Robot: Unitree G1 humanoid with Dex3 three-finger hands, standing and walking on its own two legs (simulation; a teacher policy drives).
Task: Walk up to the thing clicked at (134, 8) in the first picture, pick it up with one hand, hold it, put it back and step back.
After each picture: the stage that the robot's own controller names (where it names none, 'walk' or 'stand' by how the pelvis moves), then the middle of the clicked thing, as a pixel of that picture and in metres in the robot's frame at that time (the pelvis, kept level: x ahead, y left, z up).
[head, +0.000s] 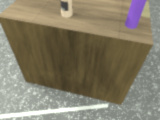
stand; (137, 5) +0.81 -0.29 +0.07
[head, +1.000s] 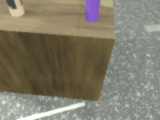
walk; out of the picture +0.75 -0.03 +0.10
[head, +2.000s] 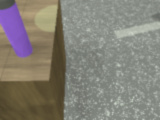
stand; (14, 28) +0.50 +0.27 +0.10
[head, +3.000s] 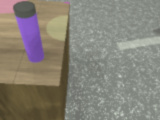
walk; (31, 35) +0.52 +0.21 +0.07
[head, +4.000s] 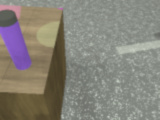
stand; (15, 43) +0.49 +0.28 +0.07
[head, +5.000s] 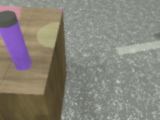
stand; (15, 44) +0.50 +0.27 +0.07
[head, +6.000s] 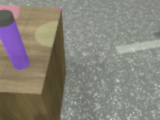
stand; (13, 43) +0.50 +0.28 +0.07
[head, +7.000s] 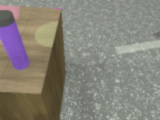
stand; (13, 43) +0.50 +0.28 +0.07
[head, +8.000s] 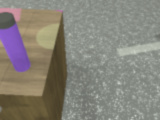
rise first; (14, 45) +0.49 +0.29 +0.07
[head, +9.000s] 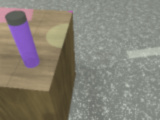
go down; (24, 42) +0.51 +0.28 +0.07
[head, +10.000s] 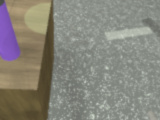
go down; (1, 29) +0.49 +0.25 +0.09
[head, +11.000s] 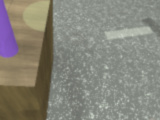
approach; out of the picture +0.50 +0.26 +0.10
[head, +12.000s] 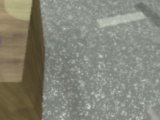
close in; out of the picture +0.50 +0.28 +0.14
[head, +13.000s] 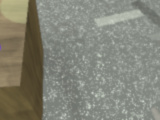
lift; out of the picture +0.49 +0.27 +0.13
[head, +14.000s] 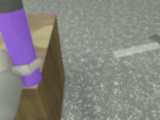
lift; (20, 46) +0.36 +0.18 +0.22
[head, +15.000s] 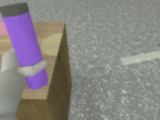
hold; (27, 48) +0.36 +0.17 +0.21
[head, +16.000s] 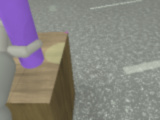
hold; (19, 24) +0.32 +0.16 +0.33
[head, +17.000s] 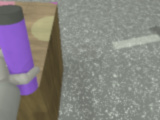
hold; (18, 55) +0.35 +0.19 +0.17
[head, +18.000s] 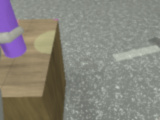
crouch; (0, 15) +0.41 +0.22 +0.29
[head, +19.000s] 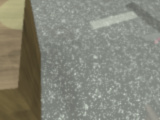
lower; out of the picture +0.51 +0.27 +0.15
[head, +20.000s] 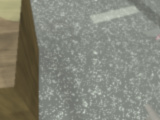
lower; out of the picture +0.50 +0.28 +0.14
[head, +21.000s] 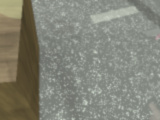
lower; out of the picture +0.51 +0.27 +0.14
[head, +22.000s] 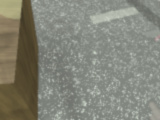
lower; out of the picture +0.51 +0.28 +0.14
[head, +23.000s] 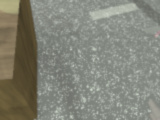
loosen; out of the picture +0.51 +0.28 +0.15
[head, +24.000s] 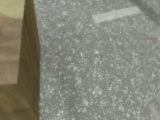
withdraw; out of the picture +0.50 +0.28 +0.14
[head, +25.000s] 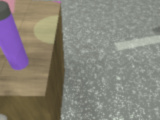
sink last; (9, 40) +0.45 +0.27 +0.12
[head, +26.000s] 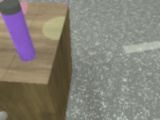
stand; (19, 33) +0.52 +0.28 +0.11
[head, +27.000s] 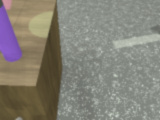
stand; (3, 31) +0.50 +0.29 +0.12
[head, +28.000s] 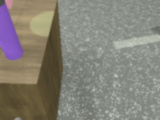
stand; (4, 30) +0.51 +0.29 +0.13
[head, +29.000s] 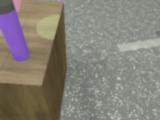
stand; (13, 33) +0.51 +0.28 +0.10
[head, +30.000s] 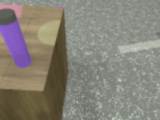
stand; (15, 41) +0.51 +0.28 +0.07
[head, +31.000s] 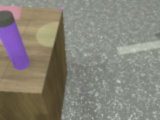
stand; (13, 43) +0.50 +0.28 +0.07
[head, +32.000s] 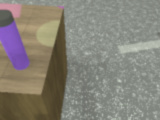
stand; (12, 43) +0.49 +0.28 +0.07
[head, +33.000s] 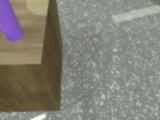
walk; (2, 11) +0.56 +0.28 +0.10
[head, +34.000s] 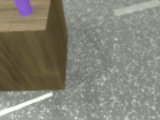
walk; out of the picture +0.78 +0.32 +0.08
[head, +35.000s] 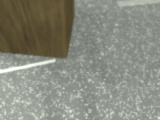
stand; out of the picture +1.13 +0.25 +0.10
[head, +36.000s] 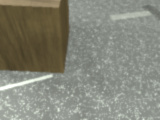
stand; out of the picture +1.08 +0.27 +0.08
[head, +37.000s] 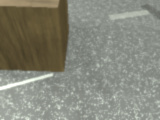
stand; out of the picture +1.12 +0.27 +0.07
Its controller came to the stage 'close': yes
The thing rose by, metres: 0.28
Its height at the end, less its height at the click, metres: +0.00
